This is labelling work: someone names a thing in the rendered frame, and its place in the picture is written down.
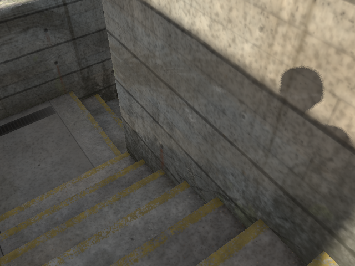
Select stairs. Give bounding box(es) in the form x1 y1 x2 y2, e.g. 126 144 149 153
0 152 339 266
81 94 127 154

